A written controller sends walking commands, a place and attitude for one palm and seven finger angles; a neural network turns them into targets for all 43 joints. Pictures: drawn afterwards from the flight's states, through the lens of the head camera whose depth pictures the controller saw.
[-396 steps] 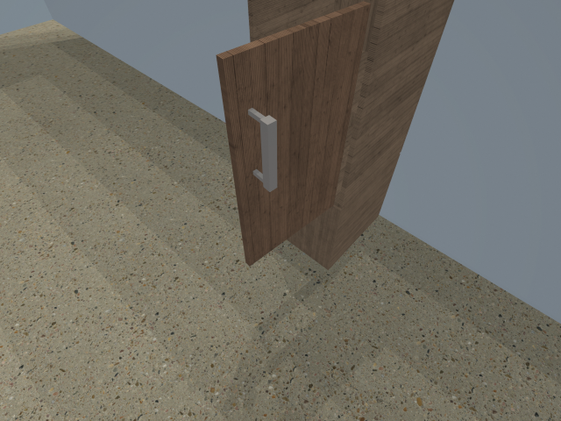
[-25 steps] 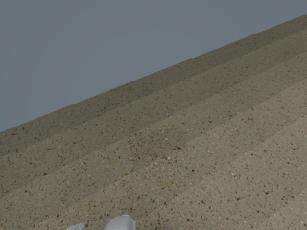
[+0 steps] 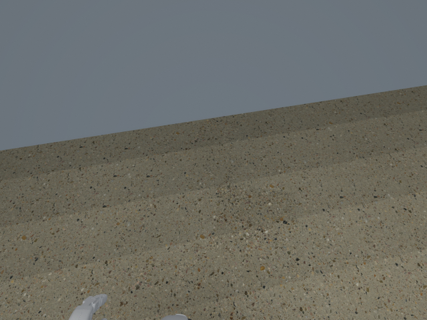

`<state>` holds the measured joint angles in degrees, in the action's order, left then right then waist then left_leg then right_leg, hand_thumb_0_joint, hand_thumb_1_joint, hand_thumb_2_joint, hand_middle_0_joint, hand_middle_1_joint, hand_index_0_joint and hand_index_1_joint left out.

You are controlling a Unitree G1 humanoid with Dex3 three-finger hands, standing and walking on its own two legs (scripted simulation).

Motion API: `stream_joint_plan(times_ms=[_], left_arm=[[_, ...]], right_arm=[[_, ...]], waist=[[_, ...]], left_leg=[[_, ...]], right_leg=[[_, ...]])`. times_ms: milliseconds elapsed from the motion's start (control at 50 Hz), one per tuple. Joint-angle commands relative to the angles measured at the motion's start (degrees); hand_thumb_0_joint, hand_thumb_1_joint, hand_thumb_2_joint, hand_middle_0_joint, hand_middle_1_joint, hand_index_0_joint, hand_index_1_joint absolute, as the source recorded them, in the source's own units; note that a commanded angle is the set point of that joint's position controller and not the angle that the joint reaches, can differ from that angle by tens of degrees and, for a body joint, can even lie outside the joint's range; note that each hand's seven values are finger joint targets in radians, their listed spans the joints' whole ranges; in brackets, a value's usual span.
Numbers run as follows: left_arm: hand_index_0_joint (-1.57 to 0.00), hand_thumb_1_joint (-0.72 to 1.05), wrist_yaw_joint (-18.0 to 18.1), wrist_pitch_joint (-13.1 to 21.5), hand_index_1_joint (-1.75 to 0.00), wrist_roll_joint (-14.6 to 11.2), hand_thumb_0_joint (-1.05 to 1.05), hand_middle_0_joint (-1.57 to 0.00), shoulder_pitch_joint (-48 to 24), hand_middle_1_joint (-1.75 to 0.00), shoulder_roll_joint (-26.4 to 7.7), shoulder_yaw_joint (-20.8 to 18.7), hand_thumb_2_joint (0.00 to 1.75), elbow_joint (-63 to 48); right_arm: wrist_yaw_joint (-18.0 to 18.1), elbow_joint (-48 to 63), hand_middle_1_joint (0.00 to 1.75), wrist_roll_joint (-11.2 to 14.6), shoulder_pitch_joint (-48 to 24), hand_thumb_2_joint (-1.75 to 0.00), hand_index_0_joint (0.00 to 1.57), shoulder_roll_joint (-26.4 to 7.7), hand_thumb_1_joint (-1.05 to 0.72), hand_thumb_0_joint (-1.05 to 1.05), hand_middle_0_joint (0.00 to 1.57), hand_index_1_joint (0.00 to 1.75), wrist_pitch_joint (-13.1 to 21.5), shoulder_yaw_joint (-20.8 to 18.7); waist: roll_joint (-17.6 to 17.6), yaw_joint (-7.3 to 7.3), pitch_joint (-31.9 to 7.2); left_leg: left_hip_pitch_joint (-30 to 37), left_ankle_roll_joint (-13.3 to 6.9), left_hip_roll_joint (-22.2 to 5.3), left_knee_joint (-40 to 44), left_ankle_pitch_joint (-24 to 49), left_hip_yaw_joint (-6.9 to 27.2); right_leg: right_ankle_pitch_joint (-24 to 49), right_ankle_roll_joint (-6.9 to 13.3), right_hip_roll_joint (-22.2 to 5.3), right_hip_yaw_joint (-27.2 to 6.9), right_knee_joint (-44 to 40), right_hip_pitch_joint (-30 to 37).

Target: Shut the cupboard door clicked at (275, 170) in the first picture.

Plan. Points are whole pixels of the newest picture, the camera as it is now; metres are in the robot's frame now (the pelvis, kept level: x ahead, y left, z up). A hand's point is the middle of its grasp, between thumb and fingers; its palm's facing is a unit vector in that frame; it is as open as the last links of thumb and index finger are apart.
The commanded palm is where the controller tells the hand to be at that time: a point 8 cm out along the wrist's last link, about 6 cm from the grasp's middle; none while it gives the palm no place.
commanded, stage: walk to a spot facing it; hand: left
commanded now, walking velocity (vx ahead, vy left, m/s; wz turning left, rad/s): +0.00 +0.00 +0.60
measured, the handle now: out of the picture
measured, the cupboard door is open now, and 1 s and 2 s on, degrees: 84 84 84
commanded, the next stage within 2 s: none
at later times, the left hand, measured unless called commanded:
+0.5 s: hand out of the picture +0.01 +0.23 -0.17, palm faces +0.34 -0.90 -0.26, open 7.4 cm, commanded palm none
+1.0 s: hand out of the picture -0.04 +0.12 -0.15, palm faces +0.68 -0.71 -0.20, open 7.4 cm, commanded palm none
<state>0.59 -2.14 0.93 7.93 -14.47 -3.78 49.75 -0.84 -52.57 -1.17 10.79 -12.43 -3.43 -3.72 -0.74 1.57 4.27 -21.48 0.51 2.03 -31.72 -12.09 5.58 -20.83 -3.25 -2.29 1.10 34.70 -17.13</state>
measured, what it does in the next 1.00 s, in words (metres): walks ahead, turning left: right foot, then left foot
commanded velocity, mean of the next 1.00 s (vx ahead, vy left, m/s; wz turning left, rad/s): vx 0.19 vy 0.00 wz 0.58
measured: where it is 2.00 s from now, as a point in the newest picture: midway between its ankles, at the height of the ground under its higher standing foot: (145, 260)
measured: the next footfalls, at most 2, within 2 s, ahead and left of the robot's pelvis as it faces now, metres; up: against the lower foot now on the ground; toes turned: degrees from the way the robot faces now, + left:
right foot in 0.02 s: +0.03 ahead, -0.14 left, +0.00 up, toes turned -1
left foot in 0.32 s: +0.04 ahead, +0.13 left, +0.00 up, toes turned +18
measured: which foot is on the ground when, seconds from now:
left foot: down 0.00-0.00, up 0.02-0.30, down 0.32-0.64, up 0.66-1.00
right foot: up 0.00-0.00, down 0.02-0.32, up 0.34-0.62, down 0.64-1.00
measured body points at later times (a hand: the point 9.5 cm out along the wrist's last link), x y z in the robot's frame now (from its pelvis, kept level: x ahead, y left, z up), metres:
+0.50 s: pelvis +0.01 +0.00 +0.00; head +0.06 +0.03 +0.45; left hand -0.01 +0.28 -0.15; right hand +0.19 -0.22 -0.13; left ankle +0.00 +0.12 -0.73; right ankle +0.02 -0.15 -0.67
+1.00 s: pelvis +0.12 +0.02 +0.01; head +0.17 +0.06 +0.45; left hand -0.08 +0.15 -0.14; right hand +0.39 -0.07 -0.13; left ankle +0.12 +0.19 -0.69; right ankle +0.08 -0.14 -0.73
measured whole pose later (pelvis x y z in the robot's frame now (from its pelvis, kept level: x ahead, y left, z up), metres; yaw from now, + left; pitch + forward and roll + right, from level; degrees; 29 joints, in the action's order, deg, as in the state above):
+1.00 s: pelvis +0.12 +0.02 +0.01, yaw +40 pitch +1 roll +3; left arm 0.0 3.3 1.8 23.2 -9.1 -1.8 59.6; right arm -3.6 -53.1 -1.4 1.9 -14.0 -2.2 -3.0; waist 2.0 -2.3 7.3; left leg -31.0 -0.4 -2.2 -42.4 -16.0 -7.3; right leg -23.0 -3.3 -8.8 18.3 21.3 2.5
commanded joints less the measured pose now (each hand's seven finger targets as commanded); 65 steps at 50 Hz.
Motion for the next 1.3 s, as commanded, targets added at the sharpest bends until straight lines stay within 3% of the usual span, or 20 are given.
stream_joint_plan(times_ms=[0,60,120,260,280,300,320,400,540,580,620,660,700,920,1000,1020,1040,1060,1160,1280], left_arm=[[-0.2,0.9,1.35,1.92,-0.3,0.71,0.0,-0.2,6.51,-0.3,-13.34,-2.55,0.9,-3.39],[-0.2,0.9,1.71,2.43,-0.3,0.22,0.0,-0.2,0.35,-0.3,-6.62,-1.22,0.9,-4.26],[-0.2,0.9,1.6,2.89,-0.3,0.46,0.0,-0.2,3.9,-0.3,-7.56,-1.34,0.9,-3.07],[-0.2,0.9,0.75,2.37,-0.3,0.11,0.0,-0.2,5.97,-0.3,-10.42,-2.52,0.9,-0.88],[-0.2,0.9,0.5,2.14,-0.3,-0.36,0.0,-0.2,5.76,-0.3,-8.73,-2.43,0.9,-2.06],[-0.2,0.9,0.12,1.89,-0.3,-0.74,0.0,-0.2,3.75,-0.3,-4.35,-1.12,0.9,-4.75],[-0.2,0.9,0.63,1.18,-0.3,-0.03,0.0,-0.2,-0.06,-0.3,-5.16,-0.92,0.9,-6.6],[-0.2,0.9,-0.07,0.43,-0.3,0.04,0.0,-0.2,-0.14,-0.3,-4.3,-1.42,0.9,-3.02],[-0.2,0.9,-1.56,1.75,-0.3,0.17,0.0,-0.2,1.93,-0.3,-4.04,-1.33,0.9,-2.6],[-0.2,0.9,-1.65,2.43,-0.3,0.41,0.0,-0.2,9.47,-0.3,-5.07,-2.07,0.9,-0.53],[-0.2,0.9,-0.33,3.17,-0.3,1.42,0.0,-0.2,16.76,-0.3,-13.61,-3.73,0.9,0.26],[-0.2,0.9,0.41,4.04,-0.3,0.51,0.0,-0.2,9.89,-0.3,-9.86,-2.9,0.9,-1.06],[-0.2,0.9,0.14,5.42,-0.3,0.35,0.0,-0.2,6.04,-0.3,-5.87,-1.33,0.9,-0.86],[-0.2,0.9,0.13,6.8,-0.3,0.58,0.0,-0.2,18.7,-0.3,-5.49,-0.56,0.9,7.35],[-0.2,0.9,-0.33,6.55,-0.3,-0.11,0.0,-0.2,14.67,-0.3,-8.14,-0.86,0.9,6.97],[-0.2,0.9,-1.05,6.52,-0.3,-0.24,0.0,-0.2,14.07,-0.3,-6.06,-0.63,0.9,5.53],[-0.2,0.9,-1.82,6.38,-0.3,-0.77,0.0,-0.2,12.02,-0.3,-1.8,-0.15,0.9,1.99],[-0.2,0.9,-1.39,5.79,-0.3,-0.6,0.0,-0.2,3.43,-0.3,-2.95,-0.04,0.9,-1.3],[-0.2,0.9,-1.99,3.78,-0.3,1.02,0.0,-0.2,11.22,-0.3,-0.13,-0.53,0.9,4.67],[-0.2,0.9,-2.49,3.56,-0.3,0.8,0.0,-0.2,3.21,-0.3,0.56,-0.49,0.9,1.41]], right_arm=[[-0.19,7.77,0.3,0.03,-4.96,-0.9,0.2,-7.08,-0.9,0.0,0.2,0.3,1.13,-2.85],[-0.57,4.86,0.3,0.14,-3.06,-0.9,0.2,-6.5,-0.9,0.0,0.2,0.3,0.19,-2.78],[-0.99,5.08,0.3,0.55,-5.84,-0.9,0.2,-4.42,-0.9,0.0,0.2,0.3,0.31,-1.52],[-1.05,4.41,0.3,0.51,-2.62,-0.9,0.2,-6.08,-0.9,0.0,0.2,0.3,1.44,-1.32],[-0.74,3.75,0.3,0.06,1.36,-0.9,0.2,-10.36,-0.9,0.0,0.2,0.3,1.99,-2.43],[-0.24,3.11,0.3,-0.27,6.44,-0.9,0.2,-17.0,-0.9,0.0,0.2,0.3,2.16,-4.13],[0.14,1.85,0.3,-0.16,9.66,-0.9,0.2,-18.34,-0.9,0.0,0.2,0.3,1.7,-4.19],[1.59,4.45,0.3,-0.52,-0.73,-0.9,0.2,-12.28,-0.9,0.0,0.2,0.3,2.25,-2.53],[0.84,4.51,0.3,-0.88,-2.28,-0.9,0.2,-13.78,-0.9,0.0,0.2,0.3,2.25,-3.24],[0.71,5.26,0.3,-0.49,-5.53,-0.9,0.2,-12.5,-0.9,0.0,0.2,0.3,2.02,-3.3],[-0.01,9.0,0.3,0.36,-10.02,-0.9,0.2,-4.95,-0.9,0.0,0.2,0.3,2.67,-1.58],[-0.83,8.74,0.3,-0.62,-10.41,-0.9,0.2,-7.67,-0.9,0.0,0.2,0.3,2.6,-2.59],[-2.02,6.48,0.3,-0.77,-8.97,-0.9,0.2,-6.45,-0.9,0.0,0.2,0.3,2.2,-2.16],[-3.21,6.54,0.3,-0.21,-16.59,-0.9,0.2,-1.29,-0.9,0.0,0.2,0.3,3.19,0.94],[-1.41,1.82,0.3,-0.84,0.78,-0.9,0.2,-4.94,-0.9,0.0,0.2,0.3,4.37,-0.26],[-0.54,-0.1,0.3,-1.27,9.46,-0.9,0.2,-10.35,-0.9,0.0,0.2,0.3,4.57,-1.66],[0.17,-1.27,0.3,-1.35,15.17,-0.9,0.2,-17.53,-0.9,0.0,0.2,0.3,4.95,-3.55],[1.01,-2.22,0.3,0.15,17.16,-0.9,0.2,-18.87,-0.9,0.0,0.2,0.3,4.66,-4.06],[1.59,0.52,0.3,-0.25,0.83,-0.9,0.2,-7.76,-0.9,0.0,0.2,0.3,6.89,-0.69],[1.17,-1.9,0.3,-0.36,4.39,-0.9,0.2,-7.01,-0.9,0.0,0.2,0.3,7.34,-1.24]], waist=[[16.08,-4.55,-4.99],[14.46,-0.58,-4.16],[12.89,-2.33,-5.1],[10.04,-0.79,-7.7],[0.03,1.6,-11.41],[-17.65,4.37,-12.6],[-10.94,5.43,-12.29],[-9.44,0.3,-6.41],[-8.13,-0.66,-4.7],[-5.37,-4.61,-5.41],[22.47,-9.89,-2.48],[12.92,-4.53,0.23],[10.88,-1.93,2.67],[10.87,-4.97,-0.17],[9.81,4.21,-8.34],[3.51,8.49,-13.92],[-11.09,9.49,-17.58],[-0.64,9.78,-14.21],[-8.02,-1.6,-3.28],[-3.12,-1.15,-1.35]], left_leg=[[-13.73,1.36,0.88,-25.9,-21.88,-2.81],[-13.39,2.7,-3.31,-36.97,-14.39,-3.47],[-9.99,3.77,-3.31,-24.34,-14.85,-7.95],[9.06,1.38,-1.26,3.82,-1.33,-11.87],[19.9,-2.1,-8.5,6.56,12.56,-3.38],[26.99,-11.77,-24.87,8.23,36.92,18.44],[22.65,-15.18,-27.66,8.43,30.98,18.76],[10.08,-9.16,-16.13,12.16,9.92,10.31],[2.56,-8.41,-12.63,15.14,-20.32,14.98],[-6.71,-6.18,-8.8,9.38,-24.87,12.42],[-28.23,0.75,2.93,-22.93,-24.42,-4.75],[-24.56,0.22,-4.46,-36.85,-14.82,-0.42],[-22.38,1.63,-6.7,-37.66,-5.61,-2.66],[-14.73,-0.62,-3.79,-10.32,-3.25,-14.18],[14.89,-4.9,2.36,-0.82,-2.54,-19.44],[31.69,-8.38,-6.32,1.1,-2.94,-8.3],[40.54,-16.21,-25.71,7.86,3.6,21.85],[35.55,-17.47,-28.47,13.0,6.83,25.56],[6.35,-10.0,-16.68,19.16,-6.06,4.34],[5.7,-10.9,-14.73,21.9,-4.86,1.01]], right_leg=[[1.07,12.21,-26.09,-21.89,-23.01,9.02],[23.62,10.82,-17.42,-7.15,-15.95,8.91],[38.28,9.66,-16.35,-0.37,-11.87,14.32],[35.88,4.39,-16.32,5.82,1.12,9.22],[25.89,1.27,-13.56,8.56,11.37,-0.19],[-15.08,-2.72,-5.15,8.92,25.26,-15.7],[-18.74,-1.3,-4.84,1.98,31.4,-16.21],[-5.15,-1.17,-4.32,-1.4,30.53,-14.06],[-4.89,0.13,0.71,2.93,5.83,-1.22],[-1.06,0.46,1.8,3.99,-5.81,13.45],[-25.98,9.24,-24.46,-28.95,-28.18,23.79],[-23.2,10.74,-25.4,-26.87,-28.75,12.36],[-3.55,7.85,-19.18,-8.97,-26.11,10.34],[43.07,6.34,-18.47,11.05,-16.94,24.39],[55.57,4.21,-17.3,16.51,5.39,13.33],[37.69,2.11,-15.03,16.03,21.68,-0.69],[-8.95,-0.73,-5.03,12.45,41.1,-19.46],[-8.72,0.33,-5.29,3.01,47.38,-24.9],[2.4,-0.01,-8.69,0.28,35.06,-14.85],[8.82,-0.51,-6.66,2.33,13.51,-11.15]])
